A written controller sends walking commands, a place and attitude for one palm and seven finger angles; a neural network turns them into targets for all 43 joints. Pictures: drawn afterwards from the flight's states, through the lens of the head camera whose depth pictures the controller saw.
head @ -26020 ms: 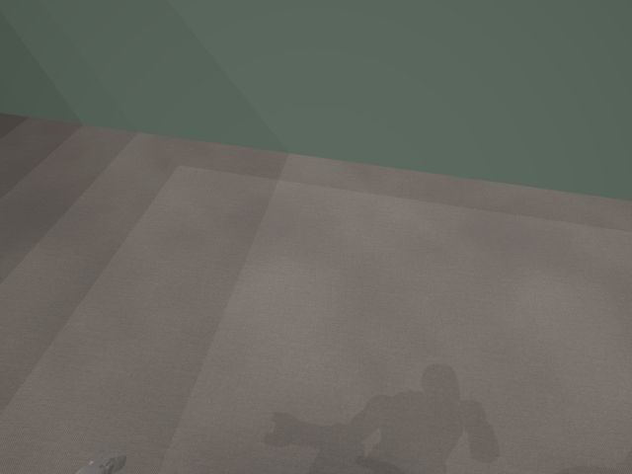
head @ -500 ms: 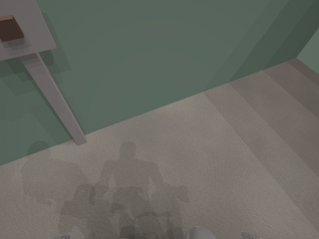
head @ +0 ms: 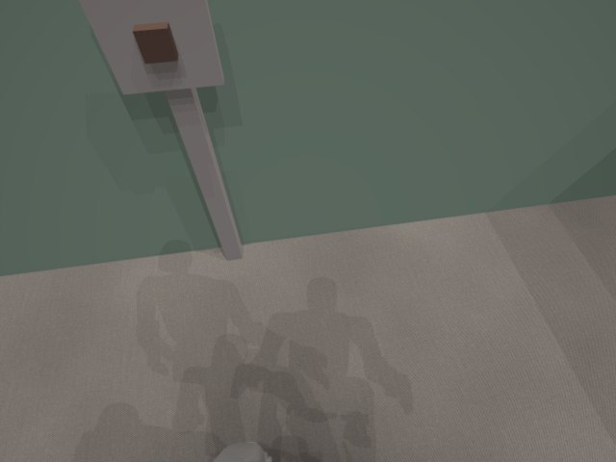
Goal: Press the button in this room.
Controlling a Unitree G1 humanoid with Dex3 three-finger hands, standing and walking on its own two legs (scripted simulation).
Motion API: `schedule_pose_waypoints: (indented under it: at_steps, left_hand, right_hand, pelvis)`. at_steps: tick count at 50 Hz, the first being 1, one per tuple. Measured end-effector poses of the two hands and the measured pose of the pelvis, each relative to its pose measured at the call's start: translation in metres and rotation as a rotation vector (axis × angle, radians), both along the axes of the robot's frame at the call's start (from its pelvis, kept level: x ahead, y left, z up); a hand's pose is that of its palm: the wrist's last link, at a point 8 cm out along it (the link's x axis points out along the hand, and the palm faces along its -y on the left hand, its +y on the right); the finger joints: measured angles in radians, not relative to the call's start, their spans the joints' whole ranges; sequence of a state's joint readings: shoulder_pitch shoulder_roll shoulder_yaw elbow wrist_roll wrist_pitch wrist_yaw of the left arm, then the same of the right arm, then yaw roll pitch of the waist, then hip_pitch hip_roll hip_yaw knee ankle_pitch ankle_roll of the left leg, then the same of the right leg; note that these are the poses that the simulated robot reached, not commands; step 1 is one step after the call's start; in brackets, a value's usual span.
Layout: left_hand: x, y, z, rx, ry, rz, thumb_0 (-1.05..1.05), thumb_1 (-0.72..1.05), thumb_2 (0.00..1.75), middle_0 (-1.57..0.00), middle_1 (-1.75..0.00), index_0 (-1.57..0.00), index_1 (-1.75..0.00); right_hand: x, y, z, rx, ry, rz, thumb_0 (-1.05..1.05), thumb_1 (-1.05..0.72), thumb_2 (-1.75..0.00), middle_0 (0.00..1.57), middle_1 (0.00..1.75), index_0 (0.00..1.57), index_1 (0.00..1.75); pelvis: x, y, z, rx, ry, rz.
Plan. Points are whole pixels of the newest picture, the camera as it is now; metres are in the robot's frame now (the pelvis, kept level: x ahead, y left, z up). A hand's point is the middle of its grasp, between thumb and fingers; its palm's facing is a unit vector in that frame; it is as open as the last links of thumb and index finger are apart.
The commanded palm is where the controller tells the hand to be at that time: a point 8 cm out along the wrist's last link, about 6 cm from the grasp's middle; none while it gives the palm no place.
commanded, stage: turn to face it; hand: left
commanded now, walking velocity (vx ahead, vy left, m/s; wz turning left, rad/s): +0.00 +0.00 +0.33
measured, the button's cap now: (156, 42) +0.81 +0.34 +0.10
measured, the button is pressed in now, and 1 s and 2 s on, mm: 0 0 0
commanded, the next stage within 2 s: take the last steps up to it in 0.26 s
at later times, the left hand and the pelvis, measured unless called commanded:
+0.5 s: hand out of the picture +0.04 +0.22 -0.17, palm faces +0.15 -0.96 -0.25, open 7.4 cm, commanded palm none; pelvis +0.01 +0.01 -0.01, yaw +8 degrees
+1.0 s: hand out of the picture -0.02 +0.17 -0.18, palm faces +0.29 -0.95 -0.12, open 7.4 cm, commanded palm none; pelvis +0.13 +0.06 -0.02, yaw +11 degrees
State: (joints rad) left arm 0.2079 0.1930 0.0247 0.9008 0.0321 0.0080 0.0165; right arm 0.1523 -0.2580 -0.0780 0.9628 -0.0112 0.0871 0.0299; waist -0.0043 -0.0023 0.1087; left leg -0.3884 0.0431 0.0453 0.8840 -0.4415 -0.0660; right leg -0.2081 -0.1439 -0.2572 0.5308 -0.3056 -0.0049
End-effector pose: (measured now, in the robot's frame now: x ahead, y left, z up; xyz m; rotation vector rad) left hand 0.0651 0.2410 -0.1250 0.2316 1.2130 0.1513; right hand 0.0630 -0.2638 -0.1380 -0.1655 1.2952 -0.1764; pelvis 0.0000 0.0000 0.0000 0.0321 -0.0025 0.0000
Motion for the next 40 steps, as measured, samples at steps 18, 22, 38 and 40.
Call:
schedule_pose_waypoints:
  at_steps: [18,22,38,40]
  left_hand:
    - [-0.055,0.054,-0.012,-0.011,0.087,0.197,0.01,0.91,0.9,-0.2,-0.3,-0.2,-0.3]
    - [-0.043,0.038,-0.008,-0.01,0.049,0.188,0.0,0.91,0.9,-0.2,-0.3,-0.2,-0.3]
    - [-0.1,-0.046,-0.003,-0.109,0.213,0.317,0.0,0.9,0.9,-0.2,-0.3,-0.2,-0.3]
    - [-0.109,-0.05,-0.004,-0.13,0.26,0.345,0.0,0.9,0.9,-0.2,-0.3,-0.2,-0.3]
  right_hand:
    - [0.059,0.069,0.014,-0.008,-0.109,0.181,0.01,-0.91,-0.9,0.2,0.3,0.2,0.3]
    - [0.048,0.062,0.004,0.021,-0.081,0.171,0.01,-0.9,-0.9,0.2,0.3,0.2,0.3]
    - [0.053,0.033,-0.004,0.047,0.072,0.171,0.01,-0.91,-0.9,0.2,0.3,0.2,0.3]
    - [0.066,0.04,-0.003,0.042,0.083,0.187,0.01,-0.91,-0.9,0.2,0.3,0.2,0.3]
  pelvis:
    - [0.003,0.03,0.002,-0.039,-0.006,0.118]
    - [0.004,0.02,0.0,-0.028,-0.007,0.135]
    - [0.057,0.003,0.007,-0.013,-0.006,0.204]
    - [0.066,0.009,0.007,-0.017,-0.001,0.212]
